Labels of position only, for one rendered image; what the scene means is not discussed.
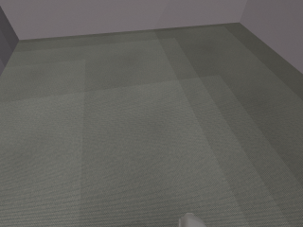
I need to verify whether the robot right thigh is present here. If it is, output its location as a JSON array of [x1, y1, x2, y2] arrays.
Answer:
[[177, 215, 206, 227]]

